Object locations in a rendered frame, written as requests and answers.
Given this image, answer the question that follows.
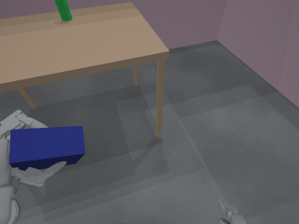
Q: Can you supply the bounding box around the robot right hand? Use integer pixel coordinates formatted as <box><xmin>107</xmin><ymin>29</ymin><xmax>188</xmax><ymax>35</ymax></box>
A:
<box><xmin>218</xmin><ymin>201</ymin><xmax>247</xmax><ymax>224</ymax></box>

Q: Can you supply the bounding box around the robot left hand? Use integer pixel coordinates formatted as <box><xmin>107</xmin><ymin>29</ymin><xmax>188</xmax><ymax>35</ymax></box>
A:
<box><xmin>0</xmin><ymin>110</ymin><xmax>67</xmax><ymax>188</ymax></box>

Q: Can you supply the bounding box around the robot left forearm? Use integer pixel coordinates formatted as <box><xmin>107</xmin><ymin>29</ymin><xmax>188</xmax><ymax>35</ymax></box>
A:
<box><xmin>0</xmin><ymin>185</ymin><xmax>21</xmax><ymax>224</ymax></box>

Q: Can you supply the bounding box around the sponge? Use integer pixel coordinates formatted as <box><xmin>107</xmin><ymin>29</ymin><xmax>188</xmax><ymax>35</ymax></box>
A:
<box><xmin>9</xmin><ymin>126</ymin><xmax>86</xmax><ymax>171</ymax></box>

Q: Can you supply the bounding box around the table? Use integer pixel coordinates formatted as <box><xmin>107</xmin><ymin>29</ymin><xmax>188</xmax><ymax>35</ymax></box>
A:
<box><xmin>0</xmin><ymin>2</ymin><xmax>170</xmax><ymax>139</ymax></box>

